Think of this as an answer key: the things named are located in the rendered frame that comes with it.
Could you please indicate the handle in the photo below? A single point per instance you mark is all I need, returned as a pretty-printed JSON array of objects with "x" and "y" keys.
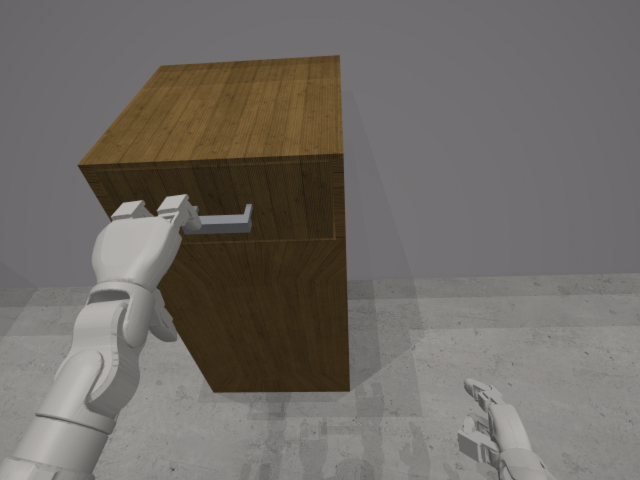
[{"x": 224, "y": 223}]

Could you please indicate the drawer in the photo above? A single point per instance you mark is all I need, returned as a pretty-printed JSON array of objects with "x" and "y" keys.
[{"x": 290, "y": 199}]

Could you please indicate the right robot forearm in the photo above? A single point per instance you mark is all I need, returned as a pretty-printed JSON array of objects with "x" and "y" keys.
[{"x": 522, "y": 464}]

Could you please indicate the left robot hand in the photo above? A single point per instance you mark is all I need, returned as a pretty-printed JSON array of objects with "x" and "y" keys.
[{"x": 139, "y": 248}]

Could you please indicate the left robot forearm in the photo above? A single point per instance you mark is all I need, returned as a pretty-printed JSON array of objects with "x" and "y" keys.
[{"x": 96, "y": 380}]

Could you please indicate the cabinet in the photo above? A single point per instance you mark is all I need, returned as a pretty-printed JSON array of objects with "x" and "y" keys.
[{"x": 256, "y": 315}]

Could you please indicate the right robot hand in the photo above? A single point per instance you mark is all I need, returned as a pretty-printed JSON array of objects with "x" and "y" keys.
[{"x": 483, "y": 440}]

